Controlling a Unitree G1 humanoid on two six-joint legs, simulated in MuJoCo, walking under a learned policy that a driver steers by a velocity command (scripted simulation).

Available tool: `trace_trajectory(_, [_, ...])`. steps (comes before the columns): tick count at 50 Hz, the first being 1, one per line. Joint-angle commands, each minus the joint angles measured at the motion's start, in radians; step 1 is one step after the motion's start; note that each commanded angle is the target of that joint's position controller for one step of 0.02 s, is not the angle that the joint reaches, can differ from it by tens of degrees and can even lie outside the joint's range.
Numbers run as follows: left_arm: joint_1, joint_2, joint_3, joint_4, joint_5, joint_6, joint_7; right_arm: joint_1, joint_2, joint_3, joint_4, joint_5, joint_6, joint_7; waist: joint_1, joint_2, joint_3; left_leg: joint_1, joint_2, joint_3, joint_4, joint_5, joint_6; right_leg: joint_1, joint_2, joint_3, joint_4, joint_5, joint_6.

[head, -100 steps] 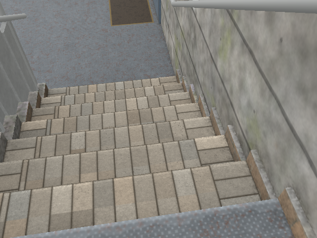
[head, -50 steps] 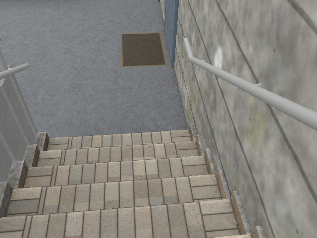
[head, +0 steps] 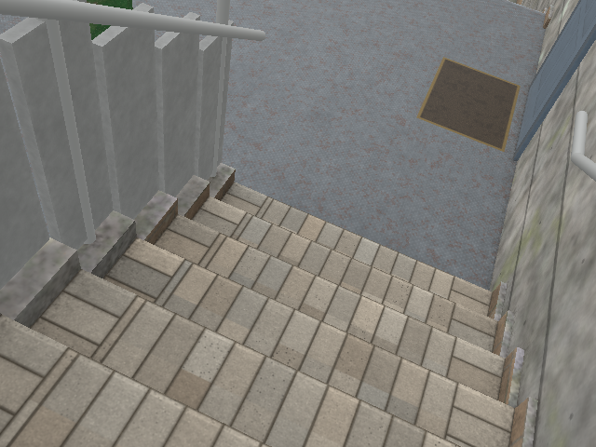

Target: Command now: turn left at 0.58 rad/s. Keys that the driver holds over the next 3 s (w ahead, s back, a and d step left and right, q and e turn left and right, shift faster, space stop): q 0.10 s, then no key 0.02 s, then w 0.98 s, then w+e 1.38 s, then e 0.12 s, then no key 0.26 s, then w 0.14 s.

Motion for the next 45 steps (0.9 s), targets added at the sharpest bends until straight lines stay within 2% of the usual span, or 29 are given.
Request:
trace_trajectory(1, [-0.015, 0.005, -0.007, -0.106, 0.004, -0.005, 0.013, -0.05, -0.155, -0.024, -0.1, 0.016, -0.017, -0.024, 0.022, 0.198, -0.112, 0.193, 0.175, -0.309, -0.189, 0.19, 0.042, -0.08, 0.02, -0.001, 0.082, -0.02, 0.025])
trace_trajectory(3, [-0.063, -0.007, -0.015, -0.143, 0.014, 0.001, 0.013, 0.005, -0.155, -0.025, -0.082, 0.015, -0.011, -0.034, -0.023, 0.197, -0.129, 0.324, 0.194, -0.347, -0.16, 0.203, 0.047, -0.163, 0.019, 0.034, 0.085, -0.048, 0.043])
trace_trajectory(6, [-0.065, -0.003, -0.012, -0.166, 0.007, -0.001, 0.004, -0.011, -0.15, -0.022, -0.078, 0.012, -0.001, -0.049, -0.017, 0.211, -0.134, 0.353, 0.191, -0.387, -0.156, 0.199, 0.054, -0.134, 0.029, 0.054, 0.028, -0.063, 0.051])
trace_trajectory(8, [-0.036, 0.014, -0.005, -0.155, -0.006, -0.004, -0.009, -0.024, -0.14, -0.019, -0.076, 0.017, -0.003, -0.048, -0.005, 0.204, -0.138, 0.341, 0.187, -0.414, -0.197, -0.004, 0.068, -0.079, 0.014, 0.069, -0.048, -0.04, 0.049])
trace_trajectory(12, [0.025, 0.008, 0.002, -0.125, -0.009, -0.016, -0.051, -0.048, -0.097, -0.014, -0.056, 0.017, -0.017, -0.021, 0.036, 0.211, -0.083, 0.228, 0.154, -0.448, -0.275, -0.347, 0.097, 0.12, -0.048, 0.065, -0.421, -0.037, 0.038])
trace_trajectory(14, [0.116, 0.009, 0.005, -0.065, -0.007, -0.028, -0.08, -0.136, -0.098, -0.019, -0.076, -0.004, -0.036, 0.0, 0.089, 0.217, -0.082, 0.01, 0.135, -0.426, -0.303, -0.332, 0.099, 0.414, -0.057, 0.005, -0.474, 0.039, 0.027])
trace_trajectory(16, [0.105, 0.01, -0.003, -0.07, -0.004, -0.038, -0.097, -0.133, -0.116, -0.038, -0.072, 0.005, -0.042, 0.022, 0.07, 0.242, -0.004, -0.075, 0.111, -0.414, -0.326, -0.417, 0.111, 0.508, -0.045, -0.055, -0.604, -0.116, -0.006])
trace_trajectory(18, [0.116, 0.018, -0.002, -0.055, -0.018, -0.049, -0.103, -0.129, -0.129, -0.052, -0.077, 0.007, -0.048, 0.035, 0.055, 0.234, 0.03, -0.089, 0.103, -0.416, -0.327, -0.456, 0.14, 0.601, -0.03, -0.093, -0.771, -0.278, -0.05])
trace_trajectory(19, [0.073, 0.006, -0.012, -0.076, -0.029, -0.056, -0.102, -0.088, -0.117, -0.051, -0.075, 0.031, -0.044, 0.033, 0.007, 0.258, 0.076, -0.018, 0.115, -0.442, -0.343, -0.514, 0.152, 0.558, -0.039, -0.069, -0.995, -0.449, -0.087])
trace_trajectory(20, [0.093, 0.012, -0.002, -0.051, -0.043, -0.064, -0.101, -0.079, -0.104, -0.048, -0.067, 0.039, -0.046, 0.027, 0.01, 0.223, 0.074, -0.007, 0.115, -0.473, -0.327, -0.54, 0.159, 0.63, -0.027, -0.082, -1.112, -0.377, -0.107])
trace_trajectory(21, [0.178, 0.005, 0.004, -0.007, -0.039, -0.069, -0.101, -0.077, -0.105, -0.05, -0.059, 0.048, -0.047, 0.022, 0.043, 0.207, 0.052, -0.026, 0.098, -0.472, -0.303, -0.562, 0.149, 0.74, -0.016, -0.109, -1.231, -0.282, -0.134])
trace_trajectory(22, [0.282, -0.001, 0.005, 0.038, -0.016, -0.075, -0.105, -0.091, -0.102, -0.054, -0.062, 0.058, -0.049, 0.021, 0.076, 0.151, 0.02, -0.114, 0.054, -0.409, -0.201, -0.542, 0.106, 0.889, -0.022, -0.105, -1.235, -0.231, -0.153])
trace_trajectory(23, [0.412, -0.006, -0.002, 0.077, 0.0, -0.088, -0.114, -0.119, -0.037, -0.042, -0.078, 0.069, -0.055, 0.025, 0.109, 0.027, -0.017, -0.288, -0.028, -0.271, 0.092, -0.454, 0.04, 1.067, -0.126, 0.039, -1.218, -0.282, -0.192])
trace_trajectory(24, [0.479, 0.08, 0.012, 0.101, -0.006, -0.101, -0.122, -0.133, 0.001, -0.031, -0.123, 0.1, -0.077, 0.03, 0.084, -0.249, -0.009, -0.483, -0.126, -0.044, 0.239, -0.413, -0.009, 1.103, -0.285, 0.409, -1.355, -0.492, -0.33])
trace_trajectory(25, [0.441, 0.103, 0.023, 0.096, -0.019, -0.113, -0.123, -0.227, -0.092, -0.059, -0.139, 0.104, -0.11, 0.027, 0.115, -0.203, 0.122, -0.643, -0.037, -0.053, 0.26, -0.363, -0.024, 1.064, -0.387, 0.634, -1.475, -0.649, -0.415])
trace_trajectory(26, [0.394, 0.109, 0.021, 0.083, -0.023, -0.118, -0.109, -0.288, -0.127, -0.074, -0.151, 0.105, -0.123, 0.028, 0.11, -0.119, 0.174, -0.674, 0.03, -0.044, 0.304, -0.229, -0.033, 1.041, -0.391, 0.611, -1.501, -0.674, -0.402])
trace_trajectory(27, [0.346, 0.116, 0.014, 0.072, -0.013, -0.12, -0.1, -0.288, -0.121, -0.079, -0.141, 0.091, -0.119, 0.026, 0.085, -0.061, 0.163, -0.599, 0.071, -0.017, 0.344, -0.133, -0.047, 0.959, -0.369, 0.572, -1.53, -0.653, -0.385])
trace_trajectory(29, [0.29, 0.116, 0.007, 0.066, -0.013, -0.117, -0.087, -0.289, -0.09, -0.072, -0.144, 0.061, -0.109, 0.039, 0.061, -0.04, 0.138, -0.499, 0.114, 0.018, 0.366, 0.005, -0.054, 0.863, -0.314, 0.434, -1.534, -0.539, -0.333])
trace_trajectory(32, [0.33, 0.095, -0.001, 0.09, -0.029, -0.112, -0.088, -0.283, -0.029, -0.053, -0.149, 0.034, -0.117, 0.053, 0.075, 0.0, 0.107, -0.376, 0.122, 0.076, 0.317, 0.175, -0.054, 0.782, -0.249, 0.24, -1.5, -0.206, -0.291])
trace_trajectory(33, [0.376, 0.074, -0.009, 0.118, -0.024, -0.119, -0.087, -0.271, -0.024, -0.057, -0.142, 0.018, -0.124, 0.066, 0.076, -0.001, 0.082, -0.348, 0.142, 0.047, 0.371, 0.305, -0.045, 0.771, -0.261, 0.202, -1.447, -0.103, -0.28])
trace_trajectory(36, [0.418, 0.061, -0.019, 0.128, -0.04, -0.136, -0.081, -0.301, -0.04, -0.06, -0.148, 0.016, -0.127, 0.079, 0.093, -0.001, 0.076, -0.297, 0.133, 0.093, 0.258, 0.328, -0.054, 0.766, -0.24, 0.113, -1.372, 0.037, -0.261])
trace_trajectory(38, [0.419, 0.102, -0.016, 0.122, -0.023, -0.144, -0.083, -0.319, -0.05, -0.062, -0.15, 0.019, -0.13, 0.084, 0.093, -0.025, 0.037, -0.139, 0.089, 0.168, 0.282, 0.295, -0.057, 0.683, -0.235, 0.09, -1.324, 0.092, -0.27])
trace_trajectory(39, [0.389, 0.116, -0.012, 0.115, -0.02, -0.145, -0.084, -0.285, -0.058, -0.064, -0.148, 0.026, -0.132, 0.088, 0.066, -0.052, 0.014, -0.039, 0.068, 0.191, 0.25, 0.209, -0.045, 0.651, -0.219, 0.058, -1.267, 0.199, -0.262])
trace_trajectory(40, [0.362, 0.13, -0.009, 0.101, -0.012, -0.137, -0.08, -0.179, -0.076, -0.076, -0.118, 0.017, -0.139, 0.096, 0.003, -0.056, -0.065, 0.147, 0.012, 0.242, 0.246, 0.128, -0.037, 0.615, -0.193, 0.029, -1.114, 0.425, -0.241])
trace_trajectory(41, [0.324, 0.163, -0.002, 0.095, -0.015, -0.138, -0.08, 0.041, -0.127, -0.109, -0.047, 0.01, -0.143, 0.107, -0.111, -0.069, -0.159, 0.374, -0.01, 0.253, 0.213, 0.135, -0.005, 0.547, -0.158, 0.005, -0.87, 0.589, -0.204])
trace_trajectory(42, [0.356, 0.148, -0.002, 0.084, -0.016, -0.15, -0.077, 0.27, -0.22, -0.142, 0.034, 0.011, -0.143, 0.11, -0.184, 0.071, -0.253, 0.655, 0.099, 0.073, 0.117, 0.253, 0.099, 0.301, -0.076, -0.013, -0.493, 0.381, -0.111])
trace_trajectory(43, [0.43, 0.024, -0.032, 0.074, -0.036, -0.164, -0.08, 0.304, -0.257, -0.146, 0.079, 0.023, -0.134, 0.116, -0.117, 0.416, -0.34, 0.674, 0.317, -0.341, -0.08, 0.123, 0.232, 0.167, 0.046, 0.089, -0.157, -0.419, -0.092])
trace_trajectory(44, [0.424, 0.024, -0.023, 0.061, -0.071, -0.173, -0.074, 0.269, -0.214, -0.132, 0.085, 0.053, -0.125, 0.106, -0.073, 0.43, -0.259, 0.561, 0.369, -0.502, -0.215, 0.028, 0.258, 0.06, 0.029, 0.166, -0.161, -0.443, -0.119])
trace_trajectory(45, [0.327, 0.033, -0.018, 0.028, -0.102, -0.163, -0.065, 0.218, -0.155, -0.113, 0.104, 0.06, -0.128, 0.099, -0.045, 0.291, -0.121, 0.429, 0.403, -0.583, -0.222, -0.148, 0.269, -0.058, -0.024, 0.123, -0.164, -0.409, -0.139])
